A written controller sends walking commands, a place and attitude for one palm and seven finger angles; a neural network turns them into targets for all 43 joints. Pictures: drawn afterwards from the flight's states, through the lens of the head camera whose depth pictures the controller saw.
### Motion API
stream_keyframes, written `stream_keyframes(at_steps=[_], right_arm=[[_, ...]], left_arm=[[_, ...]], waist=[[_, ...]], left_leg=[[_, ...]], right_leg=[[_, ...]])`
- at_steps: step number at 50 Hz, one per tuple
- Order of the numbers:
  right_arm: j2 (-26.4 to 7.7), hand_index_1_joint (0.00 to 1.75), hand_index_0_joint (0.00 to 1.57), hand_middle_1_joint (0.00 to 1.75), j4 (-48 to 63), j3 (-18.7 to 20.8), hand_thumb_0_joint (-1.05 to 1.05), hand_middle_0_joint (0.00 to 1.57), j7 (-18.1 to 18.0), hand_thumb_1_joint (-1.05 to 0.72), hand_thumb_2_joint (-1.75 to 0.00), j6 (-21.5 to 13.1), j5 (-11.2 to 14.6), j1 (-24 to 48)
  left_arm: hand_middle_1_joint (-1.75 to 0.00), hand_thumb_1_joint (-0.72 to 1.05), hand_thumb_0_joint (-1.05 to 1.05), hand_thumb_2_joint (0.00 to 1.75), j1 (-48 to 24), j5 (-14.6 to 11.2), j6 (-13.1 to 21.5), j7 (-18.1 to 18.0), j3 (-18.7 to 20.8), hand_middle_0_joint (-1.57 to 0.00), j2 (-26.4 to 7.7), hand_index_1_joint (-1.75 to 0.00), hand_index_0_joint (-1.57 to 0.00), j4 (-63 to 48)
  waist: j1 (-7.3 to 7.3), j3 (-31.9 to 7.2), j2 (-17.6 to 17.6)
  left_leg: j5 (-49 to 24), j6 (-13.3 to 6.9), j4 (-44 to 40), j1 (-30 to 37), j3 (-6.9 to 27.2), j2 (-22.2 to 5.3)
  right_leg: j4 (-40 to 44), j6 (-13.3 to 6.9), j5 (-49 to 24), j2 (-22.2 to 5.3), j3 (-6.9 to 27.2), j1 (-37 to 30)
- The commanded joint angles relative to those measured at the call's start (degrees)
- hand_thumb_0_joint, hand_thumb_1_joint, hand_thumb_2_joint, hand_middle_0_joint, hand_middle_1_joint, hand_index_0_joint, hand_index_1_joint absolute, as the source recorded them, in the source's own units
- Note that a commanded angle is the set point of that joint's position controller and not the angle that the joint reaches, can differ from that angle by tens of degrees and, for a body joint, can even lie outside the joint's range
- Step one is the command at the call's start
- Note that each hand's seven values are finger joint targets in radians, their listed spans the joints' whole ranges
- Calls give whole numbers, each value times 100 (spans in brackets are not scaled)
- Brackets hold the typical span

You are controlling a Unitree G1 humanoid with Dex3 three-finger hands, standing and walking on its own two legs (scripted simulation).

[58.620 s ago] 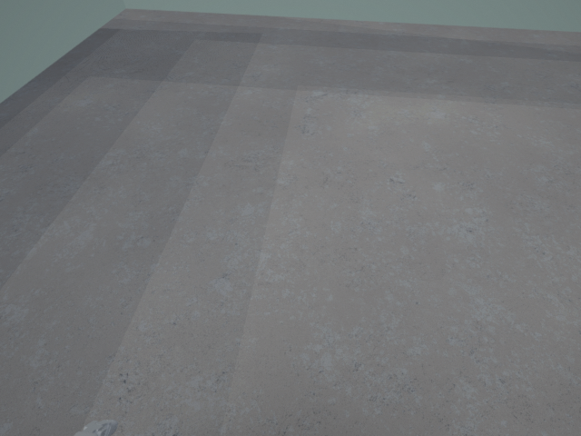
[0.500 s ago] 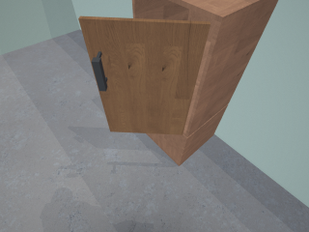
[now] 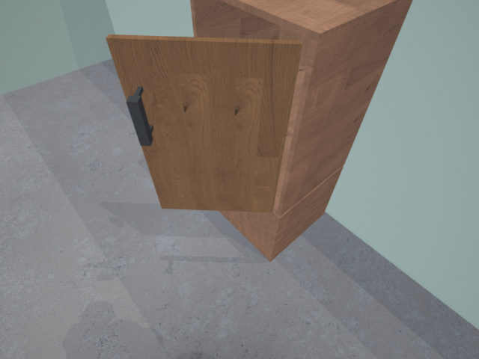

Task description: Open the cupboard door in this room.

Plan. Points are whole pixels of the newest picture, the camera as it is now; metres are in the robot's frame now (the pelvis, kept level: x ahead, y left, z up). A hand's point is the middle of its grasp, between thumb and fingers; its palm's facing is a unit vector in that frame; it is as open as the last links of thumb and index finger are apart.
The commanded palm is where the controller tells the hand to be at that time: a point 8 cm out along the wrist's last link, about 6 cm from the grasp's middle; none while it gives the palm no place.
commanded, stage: come to a stop and stand still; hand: left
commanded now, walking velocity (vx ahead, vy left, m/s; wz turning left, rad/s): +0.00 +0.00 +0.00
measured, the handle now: (143, 116) +0.62 +0.26 +0.05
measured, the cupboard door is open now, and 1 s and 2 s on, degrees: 46 46 46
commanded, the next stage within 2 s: look again from close up in 0.80 s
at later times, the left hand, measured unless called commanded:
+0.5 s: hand out of the picture +0.01 +0.16 -0.18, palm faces +0.05 -0.99 -0.16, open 7.3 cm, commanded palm none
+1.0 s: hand out of the picture +0.02 +0.19 -0.18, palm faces -0.01 -0.98 -0.19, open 7.3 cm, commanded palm none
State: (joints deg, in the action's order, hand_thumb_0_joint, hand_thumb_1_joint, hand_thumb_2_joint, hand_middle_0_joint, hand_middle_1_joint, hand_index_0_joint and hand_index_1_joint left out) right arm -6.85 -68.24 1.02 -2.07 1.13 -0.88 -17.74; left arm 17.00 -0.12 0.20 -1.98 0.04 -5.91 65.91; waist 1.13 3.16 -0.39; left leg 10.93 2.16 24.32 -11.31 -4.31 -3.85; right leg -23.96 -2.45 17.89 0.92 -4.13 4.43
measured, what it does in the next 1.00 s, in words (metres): stands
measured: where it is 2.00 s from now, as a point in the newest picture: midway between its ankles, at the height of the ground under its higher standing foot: outside the picture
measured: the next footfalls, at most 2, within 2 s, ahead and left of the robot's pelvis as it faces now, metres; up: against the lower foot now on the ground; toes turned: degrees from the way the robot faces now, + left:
none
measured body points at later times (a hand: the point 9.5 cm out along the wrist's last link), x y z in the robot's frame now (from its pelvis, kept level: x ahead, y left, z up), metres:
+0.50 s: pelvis +0.02 +0.01 +0.00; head +0.04 +0.01 +0.45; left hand +0.01 +0.22 -0.17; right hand +0.02 -0.21 -0.16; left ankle +0.02 +0.14 -0.74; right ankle -0.05 -0.09 -0.74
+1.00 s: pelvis +0.02 +0.03 -0.01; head +0.05 +0.03 +0.44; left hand +0.02 +0.24 -0.16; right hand +0.03 -0.20 -0.16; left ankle +0.02 +0.14 -0.74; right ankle -0.05 -0.09 -0.74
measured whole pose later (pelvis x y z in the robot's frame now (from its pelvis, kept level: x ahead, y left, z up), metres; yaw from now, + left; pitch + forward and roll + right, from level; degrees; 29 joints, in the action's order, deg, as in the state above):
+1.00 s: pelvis +0.02 +0.03 -0.01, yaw -1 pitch +0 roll -1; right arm -9.5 -62.4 0.8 -1.6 -0.6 -0.8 -14.7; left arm 17.2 0.9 2.0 -3.3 -0.5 -7.2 62.9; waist 1.0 2.9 1.0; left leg 16.6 0.2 31.1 -14.5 -5.1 -3.3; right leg -26.2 -0.1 20.2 -0.1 -3.1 5.8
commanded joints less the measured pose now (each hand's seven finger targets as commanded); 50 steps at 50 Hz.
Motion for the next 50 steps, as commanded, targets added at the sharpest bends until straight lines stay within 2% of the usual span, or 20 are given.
stream_keyframes(at_steps=[1, 4, 7, 10, 14, 15, 19, 26, 29, 31, 37, 39, 42, 44, 45, 46, 47, 48, 49, 50], right_arm=[[-428, 30, 20, 30, 154, 55, 0, 20, -27, -90, -90, -95, 1, -260], [-383, 30, 20, 30, 138, 57, 0, 20, -37, -90, -90, -112, 12, -314], [-388, 30, 20, 30, 130, 64, 0, 20, -48, -90, -90, -125, 9, -318], [-373, 30, 20, 30, 135, 60, 0, 20, -59, -90, -90, -131, 15, -311], [-370, 30, 20, 30, 157, 57, 0, 20, -68, -90, -90, -142, 25, -256], [-397, 30, 20, 30, 166, 65, 0, 20, -70, -90, -90, -143, 17, -228], [-421, 30, 20, 30, 183, 61, 0, 20, -77, -90, -90, -150, 20, -150], [-549, 30, 20, 30, 247, 54, 0, 20, -70, -90, -90, -162, 12, -71], [-563, 30, 20, 30, 268, 52, 0, 20, -75, -90, -90, -177, 22, -47], [-609, 30, 20, 30, 270, 50, 0, 20, -75, -90, -90, -179, 13, -28], [-643, 30, 20, 30, 286, 48, 0, 20, -74, -90, -90, -190, 16, -18], [-629, 30, 20, 30, 280, 45, 0, 20, -75, -90, -90, -192, 22, -18], [-657, 30, 20, 30, 274, 47, 0, 20, -72, -90, -90, -186, 13, -42], [-625, 30, 20, 30, 272, 41, 0, 20, -69, -90, -90, -190, 20, -47], [-882, 30, 20, 30, 756, 32, 0, 20, 61, -90, -90, -289, 67, 517], [-545, 30, 20, 30, 894, 15, 0, 20, 102, -90, -90, -252, 21, 140], [-575, 30, 20, 30, 862, 20, 0, 20, 94, -90, -90, -241, 20, -97], [-661, 30, 20, 30, 892, 22, 0, 20, 97, -90, -90, -257, 12, -194], [-710, 30, 20, 30, 892, 9, 0, 20, 85, -90, -90, -310, -16, -209], [-785, 30, 20, 30, 941, 12, 0, 20, 70, -90, -90, -310, -2, -256]], left_arm=[[-30, 90, 0, 90, 382, 16, 82, -45, 107, -20, -584, -30, -20, -132], [-30, 90, 0, 90, 447, 23, 95, -57, 101, -20, -549, -30, -20, -117], [-30, 90, 0, 90, 479, 21, 103, -66, 116, -20, -548, -30, -20, -120], [-30, 90, 0, 90, 489, 29, 94, -70, 112, -20, -537, -30, -20, -116], [-30, 90, 0, 90, 514, 37, 101, -73, 109, -20, -537, -30, -20, -110], [-30, 90, 0, 90, 530, 39, 101, -76, 100, -20, -526, -30, -20, -113], [-30, 90, 0, 90, 522, 52, 100, -73, 94, -20, -528, -30, -20, -111], [-30, 90, 0, 90, 476, 49, 100, -62, 91, -20, -623, -30, -20, -125], [-30, 90, 0, 90, 482, 51, 105, -63, 91, -20, -626, -30, -20, -134], [-30, 90, 0, 90, 475, 48, 103, -61, 91, -20, -651, -30, -20, -137], [-30, 90, 0, 90, 466, 47, 105, -60, 92, -20, -695, -30, -20, -140], [-30, 90, 0, 90, 478, 55, 104, -65, 92, -20, -676, -30, -20, -134], [-30, 90, 0, 90, 445, 49, 96, -67, 83, -20, -691, -30, -20, -141], [-30, 90, 0, 90, 468, 55, 94, -66, 90, -20, -685, -30, -20, -146], [-30, 90, 0, 90, 801, 198, 286, -268, 35, -20, -828, -30, -20, -146], [-30, 90, 0, 90, 452, 153, 310, -237, 114, -20, -1094, -30, -20, -462], [-30, 90, 0, 90, 260, 136, 300, -200, 79, -20, -1000, -30, -20, -539], [-30, 90, 0, 90, 283, 116, 296, -175, 69, -20, -908, -30, -20, -628], [-30, 90, 0, 90, 387, 113, 303, -165, 76, -20, -870, -30, -20, -616], [-30, 90, 0, 90, 449, 93, 270, -165, 93, -20, -881, -30, -20, -646]], waist=[[-70, 283, -77], [-87, 204, -193], [-82, 107, -134], [-84, 172, -19], [-99, 155, -142], [-89, 161, -50], [-99, 175, -141], [-94, 140, -1], [-109, 84, -123], [-98, 46, 4], [-110, -28, -23], [-120, 5, -135], [-106, 63, -39], [-125, 84, -147], [-270, 267, 257], [89, 62, 281], [127, -81, 204], [102, -375, 171], [11, -616, 396], [9, -765, 422]], left_leg=[[-517, -166, -191, 233, 290, -259], [-651, -179, -192, 284, 282, -280], [-818, -171, -124, 291, 279, -279], [-895, -179, -119, 272, 275, -277], [-1034, -191, -110, 328, 263, -294], [-1092, -190, -84, 354, 267, -287], [-1189, -215, -116, 456, 287, -305], [-1311, -218, -161, 484, 313, -290], [-1405, -240, -168, 549, 325, -300], [-1489, -232, -157, 572, 318, -296], [-1597, -245, -174, 622, 321, -298], [-1582, -255, -178, 614, 325, -295], [-1535, -251, -219, 569, 348, -282], [-1477, -263, -231, 563, 347, -287], [-1851, -187, 1102, 142, 67, -253], [-370, -277, 875, -119, 204, -148], [-223, -303, 672, -192, 251, -166], [-734, -340, 615, -78, 325, -242], [-1590, -386, 694, 170, 292, -292], [-1970, -433, 732, 269, 351, -341]], right_leg=[[767, -12, -916, -781, 638, 709], [709, 6, -1264, -763, 584, 597], [602, 14, -1651, -787, 554, 483], [577, 26, -1780, -785, 539, 465], [547, 54, -2060, -771, 487, 409], [526, 55, -2127, -794, 513, 427], [550, 74, -2115, -765, 495, 445], [561, 87, -2049, -791, 480, 371], [573, 96, -2121, -781, 448, 321], [546, 96, -2165, -801, 464, 303], [543, 102, -2183, -811, 443, 240], [556, 104, -2216, -793, 432, 233], [561, 103, -2069, -803, 455, 240], [598, 112, -2006, -792, 423, 236], [507, 283, -3985, -1016, 906, 851], [179, 59, -3899, -1150, 806, 555], [-7, -37, -2925, -946, 697, 576], [-184, -60, -2419, -759, 626, 486], [-342, -47, -2645, -709, 529, 396], [-428, -36, -2281, -639, 465, 372]])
